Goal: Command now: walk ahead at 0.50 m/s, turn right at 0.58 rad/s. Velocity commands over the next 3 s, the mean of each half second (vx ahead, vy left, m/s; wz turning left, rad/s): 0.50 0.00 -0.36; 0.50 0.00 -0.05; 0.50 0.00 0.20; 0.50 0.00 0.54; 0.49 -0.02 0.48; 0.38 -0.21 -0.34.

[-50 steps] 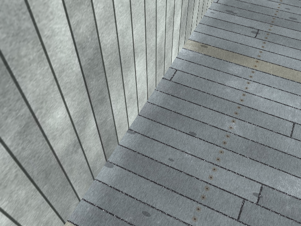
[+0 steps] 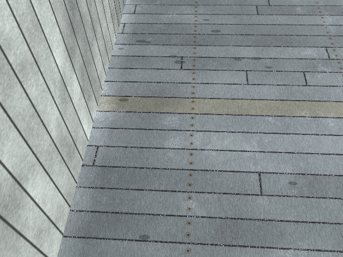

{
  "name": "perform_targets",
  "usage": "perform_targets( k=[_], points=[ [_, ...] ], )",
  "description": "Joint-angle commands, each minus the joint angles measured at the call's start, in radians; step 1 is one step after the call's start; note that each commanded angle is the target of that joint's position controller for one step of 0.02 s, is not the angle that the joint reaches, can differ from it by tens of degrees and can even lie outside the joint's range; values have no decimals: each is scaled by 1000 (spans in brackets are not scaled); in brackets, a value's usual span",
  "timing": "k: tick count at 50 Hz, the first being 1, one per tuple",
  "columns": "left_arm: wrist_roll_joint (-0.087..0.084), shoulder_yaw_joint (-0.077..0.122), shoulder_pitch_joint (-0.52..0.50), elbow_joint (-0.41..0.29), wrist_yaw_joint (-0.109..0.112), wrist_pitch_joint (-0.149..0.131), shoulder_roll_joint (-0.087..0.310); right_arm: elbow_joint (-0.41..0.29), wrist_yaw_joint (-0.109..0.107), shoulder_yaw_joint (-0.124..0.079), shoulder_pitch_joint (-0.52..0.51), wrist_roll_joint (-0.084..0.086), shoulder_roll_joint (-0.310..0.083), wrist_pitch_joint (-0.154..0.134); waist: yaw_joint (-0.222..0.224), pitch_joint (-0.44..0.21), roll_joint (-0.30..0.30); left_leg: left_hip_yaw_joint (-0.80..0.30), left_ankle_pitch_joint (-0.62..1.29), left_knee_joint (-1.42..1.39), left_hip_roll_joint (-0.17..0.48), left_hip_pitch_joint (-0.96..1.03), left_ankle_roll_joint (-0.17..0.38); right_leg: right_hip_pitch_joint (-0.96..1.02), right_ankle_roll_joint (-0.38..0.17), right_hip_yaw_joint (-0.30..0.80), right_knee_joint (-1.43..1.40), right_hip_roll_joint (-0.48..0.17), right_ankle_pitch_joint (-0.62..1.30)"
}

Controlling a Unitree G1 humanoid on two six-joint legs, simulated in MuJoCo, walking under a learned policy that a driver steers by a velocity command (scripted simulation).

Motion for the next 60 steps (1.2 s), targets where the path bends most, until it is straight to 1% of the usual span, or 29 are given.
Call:
perform_targets(
  k=[1, 2, 4, 7, 11, 16, 18, 20, 21, 22, 23, 24, 25, 26, 28, 31, 33, 38, 42, 44, 45, 46, 47, 48, 49, 51, 54, 56, 60],
  points=[
    [-6, 30, 71, -57, 17, -52, 125, -22, 0, -26, 55, -11, -113, 11, 15, -114, -78, -49, 117, -19, -12, -174, -7, 234, -66, 378, -255, -272, 360],
    [-14, 36, 92, -38, 16, -62, 142, -35, 3, -25, 29, -17, -93, 21, 6, -106, -56, -44, 119, -52, -22, -191, -21, 239, -61, 375, -247, -269, 462],
    [-32, 44, 143, -7, 23, -72, 168, -44, 12, -20, -10, -16, -77, 32, 9, -89, -90, -27, 153, -128, -51, -210, -36, 231, -55, 342, -255, -249, 499],
    [-37, 32, 233, 20, 36, -49, 129, -65, 36, -18, -116, -16, -72, 20, 60, -60, -124, -10, 212, -226, -79, -323, -31, 298, -72, 343, -290, -225, 449],
    [-30, 17, 331, 66, 48, -49, 96, -95, 51, 0, -257, -14, -39, 5, 106, -35, -110, 28, 329, -406, -111, -349, -18, 366, -49, 311, -284, -216, 595],
    [-10, 11, 375, 124, 61, -50, 115, -107, 48, 28, -362, 4, -37, -17, 134, 10, -137, 67, 375, -613, -168, -239, 33, 394, -37, 299, -290, -220, 696],
    [-3, 9, 332, 137, 69, -48, 121, -94, 42, 26, -316, 8, -54, -20, 102, -8, -127, 76, 335, -668, -199, -115, 68, 388, -21, 266, -231, -219, 841],
    [4, 10, 305, 150, 76, -49, 144, -36, 25, 10, -139, 12, -95, -27, 30, -90, -143, 75, 229, -691, -251, 84, 103, 399, 4, 267, -48, -218, 1096],
    [4, 11, 274, 155, 73, -50, 157, 1, 13, 1, -5, 16, -113, -36, -39, -142, -136, 44, 258, -753, -225, 225, 127, 368, 7, 262, 113, -212, 1092],
    [0, 4, 234, 140, 66, -58, 137, 35, -3, -12, 168, 1, -153, -47, -120, -242, -81, -83, 227, -760, -98, 482, 176, 209, 5, 247, 353, -186, 878],
    [-36, -13, 376, 138, 59, -56, 37, 54, -8, -47, 257, -10, -262, -38, -85, -399, 216, -571, 217, -750, 210, 826, 374, -157, 79, 137, 846, 2, 105],
    [8, -1, 324, 147, 63, -60, 133, 55, 3, -30, 181, 29, -155, -23, -50, -374, 85, -690, 124, -874, 221, 707, 363, -249, 31, 146, 889, 14, -280],
    [17, 2, 221, 115, 55, -69, 130, 31, 4, -19, 66, 42, -110, -26, -13, -192, 30, -570, -21, -931, 176, 503, 340, -276, 23, 149, 853, -46, -181],
    [17, -7, 166, 104, 42, -76, 111, 23, 6, -8, 1, 28, -62, -30, 6, -105, -18, -479, -39, -988, 135, 378, 319, -284, 16, 138, 799, -83, -123],
    [22, -12, 149, 98, 24, -59, 84, 48, 0, 6, 13, 23, -27, -46, 42, -26, -7, -352, 35, -1048, 60, 239, 272, -266, 23, 110, 696, -128, -89],
    [22, -25, 127, 91, 11, -40, 37, 81, 9, 2, 72, 33, -41, -72, 57, -19, 17, -250, 173, -1083, 28, 203, 266, -280, 48, 58, 569, -160, -43],
    [21, -32, 39, 66, 8, -32, 30, 99, 11, -5, 95, 29, -68, -75, 46, -13, 30, -181, 284, -1099, 9, 203, 264, -311, 67, 24, 461, -183, 24],
    [15, -48, -167, 6, -3, -34, 10, 141, 14, -2, 175, 47, -59, -86, -2, -2, 0, -81, 432, -1098, -23, 197, 211, -205, 68, -36, 172, -167, 252],
    [16, -39, -218, -12, 1, -35, 32, 173, 6, -6, 195, 32, -90, -80, -8, -15, 15, -81, 578, -1039, 24, 359, 191, -171, 42, -44, 72, -136, 153],
    [15, -28, -131, 7, 14, -48, 49, 186, -3, -6, 176, 26, -103, -72, 43, -51, 17, -71, 778, -916, 44, 434, 165, -84, 16, -41, 2, -107, 93],
    [17, -15, -5, 51, 24, -59, 68, 193, 0, -9, 175, 25, -113, -62, 97, -114, 17, -33, 862, -756, 9, 440, 144, 52, -6, -59, -59, -82, 88],
    [32, 4, 163, 101, 37, -71, 119, 182, 1, 1, 182, 25, -84, -60, 153, -222, -18, -2, 729, -539, -32, 324, 124, 286, -41, 18, -62, -155, 77],
    [54, 33, 289, 110, 46, -68, 234, 138, 15, 23, 277, 48, 10, -59, 144, -394, -215, 80, 261, -146, -161, -15, 77, 632, -166, 452, -84, -464, -6],
    [15, 36, 284, 118, 37, -54, 210, 169, 8, 6, 302, 29, -37, -54, 139, -434, -215, -7, -189, 15, -228, -166, 82, 641, -217, 708, -197, -531, -4],
    [-5, 25, 182, 109, 33, -51, 159, 155, 7, -9, 218, 16, -74, -50, 98, -255, -122, -52, -115, 50, -162, -237, 93, 503, -191, 556, -211, -477, -37],
    [-4, 1, 74, 100, 29, -64, 64, 137, 19, -2, 128, 19, -33, -51, 53, -99, -92, -48, 9, -55, -93, -192, 91, 268, -133, 343, -289, -385, 66],
    [-9, -7, 93, 132, 33, -84, 39, 148, 36, 2, 142, -5, -5, -16, 9, -79, -109, -22, 67, -120, -76, -105, 60, 164, -106, 216, -344, -319, 213],
    [-17, 0, 126, 155, 33, -93, 59, 133, 43, 1, 93, -6, -2, -7, 4, -61, -97, -6, 122, -156, -64, -156, 44, 173, -116, 170, -374, -308, 249],
    [-11, -2, 193, 190, 35, -92, 53, 86, 46, 4, -57, 7, 1, -3, 36, -12, -88, -2, 255, -289, -65, -259, 28, 217, -96, 72, -406, -289, 310]
  ],
)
